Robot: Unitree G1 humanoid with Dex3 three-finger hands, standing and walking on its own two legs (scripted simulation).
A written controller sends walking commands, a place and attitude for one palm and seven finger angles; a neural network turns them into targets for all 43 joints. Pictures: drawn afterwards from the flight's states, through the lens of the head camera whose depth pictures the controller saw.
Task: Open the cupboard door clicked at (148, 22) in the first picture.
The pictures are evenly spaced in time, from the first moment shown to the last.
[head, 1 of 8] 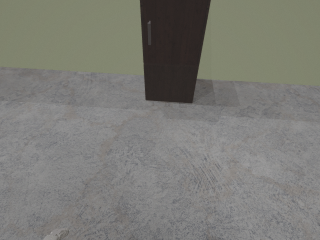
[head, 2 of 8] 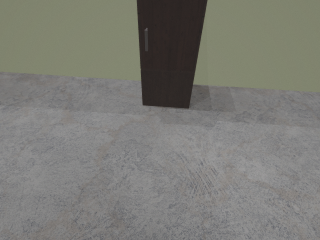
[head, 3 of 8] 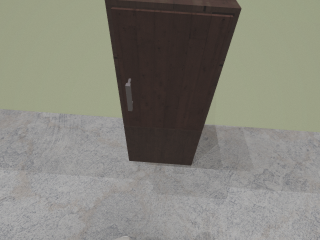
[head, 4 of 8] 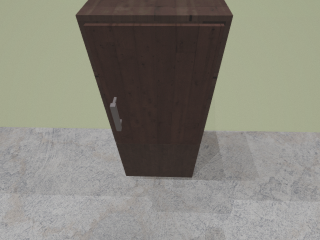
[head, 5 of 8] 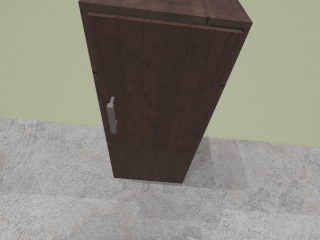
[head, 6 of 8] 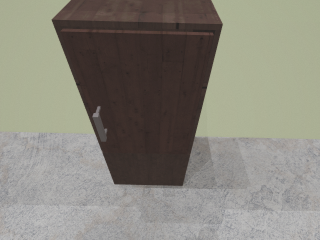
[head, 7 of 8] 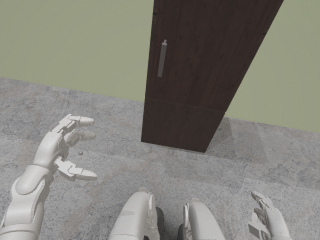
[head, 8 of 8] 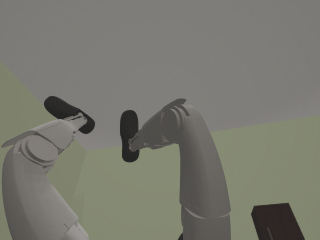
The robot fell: yes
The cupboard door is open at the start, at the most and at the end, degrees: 0 0 0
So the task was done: no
